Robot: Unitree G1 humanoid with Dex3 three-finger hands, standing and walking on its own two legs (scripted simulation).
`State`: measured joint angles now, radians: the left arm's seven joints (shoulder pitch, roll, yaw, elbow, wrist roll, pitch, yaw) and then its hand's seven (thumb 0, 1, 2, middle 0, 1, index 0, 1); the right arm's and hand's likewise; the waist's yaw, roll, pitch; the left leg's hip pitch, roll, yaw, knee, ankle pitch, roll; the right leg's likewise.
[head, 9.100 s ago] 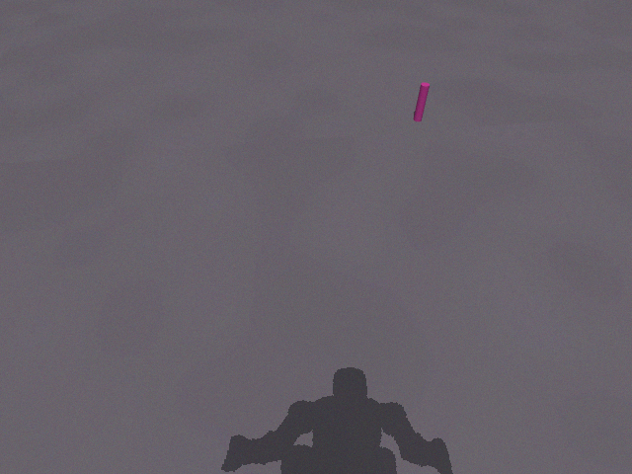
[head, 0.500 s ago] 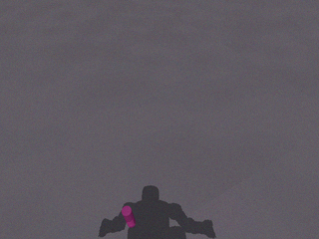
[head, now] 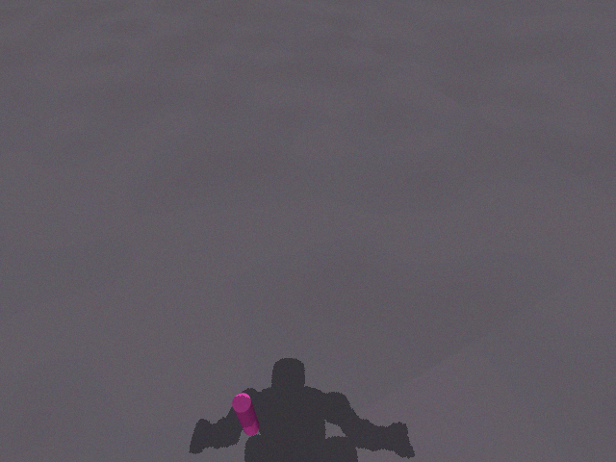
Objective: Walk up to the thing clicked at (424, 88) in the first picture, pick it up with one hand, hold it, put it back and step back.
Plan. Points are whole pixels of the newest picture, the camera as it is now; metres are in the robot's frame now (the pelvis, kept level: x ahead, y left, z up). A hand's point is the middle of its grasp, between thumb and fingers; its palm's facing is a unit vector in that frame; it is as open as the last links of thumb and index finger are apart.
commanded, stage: stand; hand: left
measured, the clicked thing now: (246, 415) +0.38 +0.20 -0.67
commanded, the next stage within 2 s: go down in 1.80 s
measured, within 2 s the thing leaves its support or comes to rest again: neither
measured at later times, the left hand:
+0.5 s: hand out of the picture +0.06 +0.26 -0.16, palm faces -0.05 -0.94 -0.34, open 7.4 cm
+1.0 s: hand out of the picture +0.07 +0.26 -0.16, palm faces -0.04 -0.94 -0.34, open 7.4 cm
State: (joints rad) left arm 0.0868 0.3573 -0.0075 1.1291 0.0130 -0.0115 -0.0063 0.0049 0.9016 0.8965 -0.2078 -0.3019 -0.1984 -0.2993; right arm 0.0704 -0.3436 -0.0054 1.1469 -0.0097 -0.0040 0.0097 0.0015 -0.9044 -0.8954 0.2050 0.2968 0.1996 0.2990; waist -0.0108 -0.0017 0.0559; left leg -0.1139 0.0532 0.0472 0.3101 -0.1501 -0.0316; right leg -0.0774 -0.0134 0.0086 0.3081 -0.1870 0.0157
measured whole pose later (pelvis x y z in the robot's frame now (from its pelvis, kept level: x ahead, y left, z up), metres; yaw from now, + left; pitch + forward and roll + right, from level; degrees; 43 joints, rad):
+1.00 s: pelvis +0.00 +0.00 +0.00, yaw +1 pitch -2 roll +0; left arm 0.12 0.36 -0.01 1.12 0.01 -0.01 -0.01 0.00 0.90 0.90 -0.21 -0.30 -0.20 -0.30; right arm 0.10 -0.34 0.00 1.14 -0.01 -0.01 0.01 0.00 -0.90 -0.90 0.21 0.30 0.20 0.30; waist -0.01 -0.01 0.06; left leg -0.13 0.04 0.04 0.32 -0.15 -0.03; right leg -0.09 -0.02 0.00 0.31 -0.19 0.02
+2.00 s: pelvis +0.00 +0.00 -0.01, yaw +2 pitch +1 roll +0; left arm 0.06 0.33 0.05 1.07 0.00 -0.03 0.00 0.01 0.83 0.83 -0.19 -0.24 -0.18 -0.24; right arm 0.17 -0.33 0.00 0.96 0.03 -0.04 -0.02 0.00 -0.93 -0.90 0.20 0.30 0.20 0.30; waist -0.01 0.00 0.06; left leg -0.23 0.04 0.02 0.41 -0.19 -0.02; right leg -0.18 -0.03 -0.02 0.40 -0.24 0.02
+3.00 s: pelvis +0.00 +0.01 -0.10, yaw +2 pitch +18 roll -3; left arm 0.31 0.37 0.25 0.33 0.01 0.23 -0.14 -0.01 -0.55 0.07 -0.09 -0.09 -0.07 -0.10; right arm 0.22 -0.22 -0.01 0.54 0.00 -0.15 -0.08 0.01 -0.86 -0.88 0.21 0.30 0.20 0.30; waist -0.04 0.01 -0.13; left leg -0.96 0.06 -0.05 1.17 -0.52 -0.02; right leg -0.87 -0.02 -0.05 1.12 -0.56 0.03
